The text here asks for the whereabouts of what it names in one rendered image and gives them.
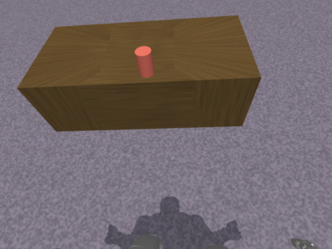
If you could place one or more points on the right robot hand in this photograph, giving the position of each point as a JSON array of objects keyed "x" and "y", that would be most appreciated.
[{"x": 302, "y": 244}]

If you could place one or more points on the can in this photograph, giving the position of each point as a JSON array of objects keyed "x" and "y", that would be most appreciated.
[{"x": 145, "y": 61}]

